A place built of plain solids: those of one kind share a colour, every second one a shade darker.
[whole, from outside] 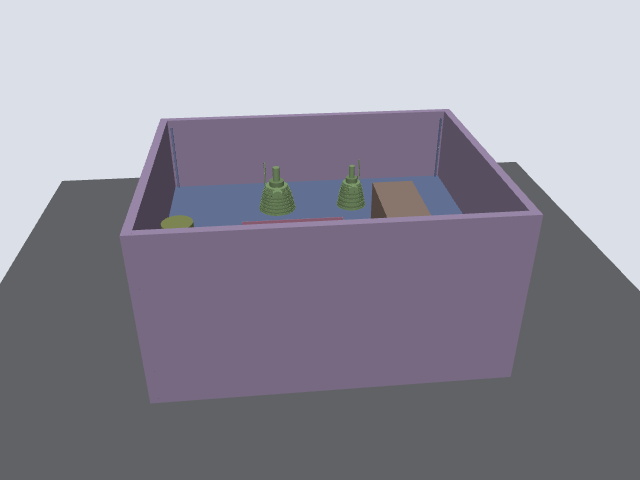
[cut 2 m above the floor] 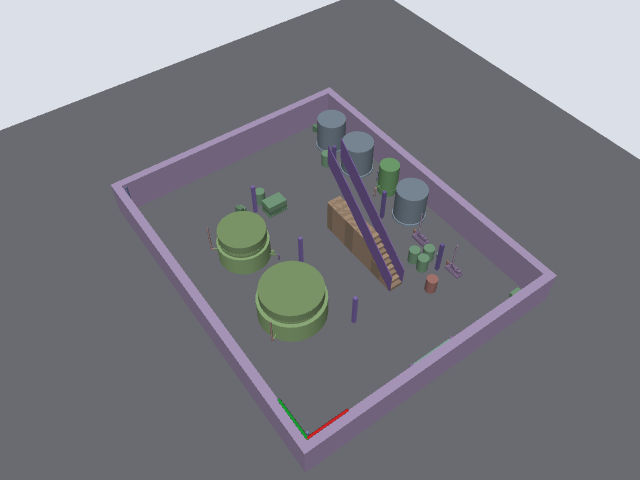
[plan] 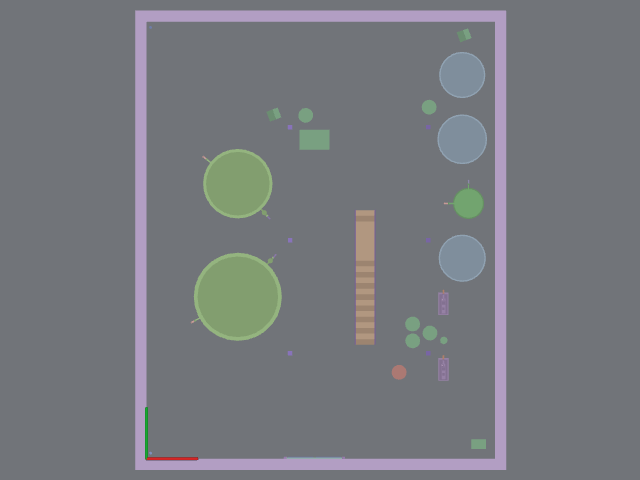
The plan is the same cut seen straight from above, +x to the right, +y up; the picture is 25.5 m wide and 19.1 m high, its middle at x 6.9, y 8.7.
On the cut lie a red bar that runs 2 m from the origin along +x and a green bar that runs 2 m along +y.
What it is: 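The still house of a malt distillery; one whitewashed hall 13.9 x 17.4 m, 9.4 m high, 2 copper pot stills in a row, an operating floor 5.00 m up, one steep steel stair free in the room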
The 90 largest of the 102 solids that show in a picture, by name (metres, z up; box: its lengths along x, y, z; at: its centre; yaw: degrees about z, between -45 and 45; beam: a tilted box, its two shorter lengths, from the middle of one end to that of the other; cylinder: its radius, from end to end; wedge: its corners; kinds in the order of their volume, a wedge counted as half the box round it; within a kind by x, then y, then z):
{
 "wall_1": {"box": [0.45, 18.28, 9.5], "at": [-0.23, 8.69, 4.7]},
 "wall_2": {"box": [14.76, 0.45, 9.5], "at": [6.93, -0.23, 4.7]},
 "wall_3": {"box": [14.76, 0.45, 9.5], "at": [6.93, 17.61, 4.7]},
 "wall_4": {"box": [0.45, 18.28, 9.5], "at": [14.09, 8.69, 4.7]},
 "still_1": {"cylinder": 1.75, "from": [3.63, 6.44, -0.05], "to": [3.63, 6.44, 1.25]},
 "still_2": {"cylinder": 1.6, "from": [3.63, 6.44, 1.38], "to": [3.63, 6.44, 1.5]},
 "still_3": {"cylinder": 1.6, "from": [3.63, 6.44, 1.5], "to": [3.63, 6.44, 3.65]},
 "still_4": {"cylinder": 1.08, "from": [3.63, 6.44, 5.0], "to": [3.63, 6.44, 5.1]},
 "still_5": {"cylinder": 1.06, "from": [3.63, 6.44, 5.1], "to": [3.63, 6.44, 5.21]},
 "still_6": {"cylinder": 1.03, "from": [3.63, 6.44, 5.21], "to": [3.63, 6.44, 5.32]},
 "still_7": {"cylinder": 1.01, "from": [3.63, 6.44, 5.32], "to": [3.63, 6.44, 5.42]},
 "still_8": {"cylinder": 0.99, "from": [3.63, 6.44, 5.42], "to": [3.63, 6.44, 5.52]},
 "still_9": {"cylinder": 0.96, "from": [3.63, 6.44, 5.52], "to": [3.63, 6.44, 5.62]},
 "still_10": {"cylinder": 0.94, "from": [3.63, 6.44, 5.62], "to": [3.63, 6.44, 5.72]},
 "still_11": {"cylinder": 0.91, "from": [3.63, 6.44, 5.72], "to": [3.63, 6.44, 5.82]},
 "still_12": {"cylinder": 0.89, "from": [3.63, 6.44, 5.82], "to": [3.63, 6.44, 5.91]},
 "still_13": {"cylinder": 0.44, "from": [3.63, 6.44, 6.5], "to": [3.63, 6.44, 6.8]},
 "still_14": {"cylinder": 0.21, "from": [3.63, 6.44, 6.8], "to": [3.63, 6.44, 7.63]},
 "still_15": {"cylinder": 1.38, "from": [3.63, 10.94, -0.05], "to": [3.63, 10.94, 1.19]},
 "still_16": {"cylinder": 1.23, "from": [3.63, 10.94, 1.18], "to": [3.63, 10.94, 1.35]},
 "still_17": {"cylinder": 1.28, "from": [3.63, 10.94, 1.35], "to": [3.63, 10.94, 1.5]},
 "still_18": {"cylinder": 1.26, "from": [3.63, 10.94, 1.5], "to": [3.63, 10.94, 3.65]},
 "still_19": {"cylinder": 0.85, "from": [3.63, 10.94, 5.0], "to": [3.63, 10.94, 5.13]},
 "still_20": {"cylinder": 0.83, "from": [3.63, 10.94, 5.13], "to": [3.63, 10.94, 5.26]},
 "still_21": {"cylinder": 0.8, "from": [3.63, 10.94, 5.26], "to": [3.63, 10.94, 5.4]},
 "still_22": {"cylinder": 0.78, "from": [3.63, 10.94, 5.4], "to": [3.63, 10.94, 5.53]},
 "still_23": {"cylinder": 0.76, "from": [3.63, 10.94, 5.53], "to": [3.63, 10.94, 5.65]},
 "still_24": {"cylinder": 0.73, "from": [3.63, 10.94, 5.65], "to": [3.63, 10.94, 5.78]},
 "still_25": {"cylinder": 0.71, "from": [3.63, 10.94, 5.78], "to": [3.63, 10.94, 5.89]},
 "still_26": {"cylinder": 0.34, "from": [3.63, 10.94, 6.5], "to": [3.63, 10.94, 6.8]},
 "still_27": {"box": [0.52, 0.54, 0.33], "at": [4.19, 10.94, 6.25]},
 "still_28": {"box": [0.7, 0.54, 0.33], "at": [4.28, 6.44, 6.25]},
 "upper_floor_1": {"box": [7.19, 17.4, 0.3], "at": [3.58, 8.69, 4.85]},
 "stair_steps_1": {"box": [0.83, 0.67, 0.25], "at": [8.7, 4.86, 0.07]},
 "stair_steps_2": {"box": [0.83, 0.67, 0.45], "at": [8.7, 5.09, 0.17]},
 "stair_steps_3": {"box": [0.83, 0.67, 0.65], "at": [8.7, 5.31, 0.28]},
 "stair_steps_4": {"box": [0.83, 0.67, 0.85], "at": [8.7, 5.53, 0.38]},
 "stair_steps_5": {"box": [0.83, 0.67, 1.05], "at": [8.7, 5.76, 0.47]},
 "stair_steps_6": {"box": [0.83, 0.67, 1.25], "at": [8.7, 5.98, 0.57]},
 "stair_steps_7": {"box": [0.83, 0.67, 1.45], "at": [8.7, 6.2, 0.68]},
 "stair_steps_8": {"box": [0.83, 0.67, 1.65], "at": [8.7, 6.43, 0.78]},
 "stair_steps_9": {"box": [0.83, 0.67, 1.85], "at": [8.7, 6.65, 0.88]},
 "stair_steps_10": {"box": [0.83, 0.67, 2.05], "at": [8.7, 6.87, 0.97]},
 "stair_steps_11": {"box": [0.83, 0.67, 2.25], "at": [8.7, 7.09, 1.07]},
 "stair_steps_12": {"box": [0.83, 0.67, 2.45], "at": [8.7, 7.32, 1.18]},
 "stair_steps_13": {"box": [0.83, 0.67, 2.65], "at": [8.7, 7.54, 1.27]},
 "stair_steps_14": {"box": [0.83, 0.67, 2.85], "at": [8.7, 7.76, 1.38]},
 "stair_steps_15": {"box": [0.83, 0.67, 3.05], "at": [8.7, 7.99, 1.48]},
 "stair_steps_16": {"box": [0.83, 0.67, 3.25], "at": [8.7, 8.21, 1.57]},
 "stair_steps_17": {"box": [0.83, 0.67, 3.45], "at": [8.7, 8.43, 1.68]},
 "stair_steps_18": {"box": [0.83, 0.67, 3.65], "at": [8.7, 8.66, 1.77]},
 "stair_steps_19": {"box": [0.83, 0.67, 3.85], "at": [8.7, 8.88, 1.88]},
 "stair_steps_20": {"box": [0.83, 0.67, 4.05], "at": [8.7, 9.1, 1.98]},
 "stair_steps_21": {"box": [0.83, 0.67, 4.25], "at": [8.7, 9.32, 2.08]},
 "stair_steps_22": {"box": [0.83, 0.67, 4.45], "at": [8.7, 9.55, 2.17]},
 "stair_steps_23": {"box": [0.83, 0.44, 4.65], "at": [8.7, 9.65, 2.27]},
 "stair_steps_24": {"box": [0.83, 0.23, 4.85], "at": [8.7, 9.77, 2.38]},
 "sample_room_1": {"box": [4.5, 2.3, 2.4], "at": [7.95, 12.96, 6.15]},
 "receiver_1": {"cylinder": 0.94, "from": [12.56, 7.98, -0.05], "to": [12.56, 7.98, 0.14]},
 "receiver_2": {"cylinder": 0.88, "from": [12.56, 7.98, 0.14], "to": [12.56, 7.98, 2.36]},
 "receiver_3": {"cylinder": 0.99, "from": [12.56, 12.71, -0.05], "to": [12.56, 12.71, 0.14]},
 "receiver_4": {"cylinder": 0.93, "from": [12.56, 12.71, 0.14], "to": [12.56, 12.71, 2.24]},
 "receiver_5": {"cylinder": 0.92, "from": [12.56, 15.27, -0.05], "to": [12.56, 15.27, 0.14]},
 "receiver_6": {"cylinder": 0.86, "from": [12.56, 15.27, 0.14], "to": [12.56, 15.27, 2.51]},
 "charger_1": {"cylinder": 0.8, "from": [9.26, 1.2, 5.14], "to": [9.26, 1.2, 7.27]},
 "condenser_1": {"cylinder": 0.56, "from": [12.81, 10.15, -0.05], "to": [12.81, 10.15, 0.45]},
 "condenser_2": {"cylinder": 0.57, "from": [12.81, 10.15, 0.5], "to": [12.81, 10.15, 3.4]},
 "piece_1": {"cylinder": 0.29, "from": [6.33, 13.66, -0.05], "to": [6.33, 13.66, 0.88]},
 "piece_2": {"box": [1.2, 0.8, 0.19], "at": [6.68, 12.69, 0.05]},
 "piece_3": {"box": [1.16, 0.77, 0.29], "at": [6.68, 12.69, 0.29]},
 "piece_4": {"box": [1.16, 0.77, 0.33], "at": [6.68, 12.69, 0.6]},
 "piece_5": {"cylinder": 0.29, "from": [10.59, 4.69, -0.05], "to": [10.59, 4.69, 0.88]},
 "piece_6": {"cylinder": 0.29, "from": [10.59, 5.36, -0.05], "to": [10.59, 5.36, 0.88]},
 "piece_7": {"cylinder": 0.29, "from": [11.24, 13.98, -0.05], "to": [11.24, 13.98, 0.88]},
 "piece_8": {"cylinder": 0.29, "from": [11.28, 5.0, -0.05], "to": [11.28, 5.0, 0.88]},
 "piece_9": {"box": [0.59, 0.39, 0.41], "at": [13.21, 0.58, 0.15]},
 "stair_rail_1": {"wedge": [[8.28, 4.53, -0.05], [8.28, 4.53, 1.17], [8.28, 9.9, 4.77], [8.28, 9.9, 5.99], [8.32, 4.53, -0.05], [8.32, 4.53, 1.17], [8.32, 9.9, 4.77], [8.32, 9.9, 5.99]]},
 "stair_rail_2": {"wedge": [[9.07, 4.53, -0.05], [9.07, 4.53, 1.17], [9.07, 9.9, 4.77], [9.07, 9.9, 5.99], [9.11, 4.53, -0.05], [9.11, 4.53, 1.17], [9.11, 9.9, 4.77], [9.11, 9.9, 5.99]]},
 "column_1": {"box": [0.18, 0.18, 4.39], "at": [5.71, 4.19, 2.15]},
 "column_2": {"box": [0.18, 0.18, 4.39], "at": [5.71, 8.69, 2.15]},
 "column_3": {"box": [0.18, 0.18, 4.39], "at": [5.71, 13.19, 2.15]},
 "column_4": {"box": [0.18, 0.18, 4.39], "at": [11.21, 4.19, 2.15]},
 "column_5": {"box": [0.18, 0.18, 4.39], "at": [11.21, 8.69, 2.15]},
 "column_6": {"box": [0.18, 0.18, 4.39], "at": [11.21, 13.19, 2.15]},
 "loading_door_leaves_1": {"box": [2.2, 0.07, 2.75], "at": [6.68, 0.01, 1.32]},
 "foot_1": {"cylinder": 0.29, "from": [10.05, 3.44, -0.05], "to": [10.05, 3.44, 0.88]},
 "well_rail_1": {"box": [0.04, 5.59, 1.05], "at": [7.14, 7.16, 5.47]},
 "riser_1": {"cylinder": 0.06, "from": [0.16, 0.22, -0.05], "to": [0.16, 0.22, 9.05]},
 "riser_2": {"cylinder": 0.06, "from": [0.16, 17.16, -0.05], "to": [0.16, 17.16, 9.05]},
 "pump_1": {"box": [0.42, 0.9, 0.24], "at": [11.81, 6.16, 0.07]}
}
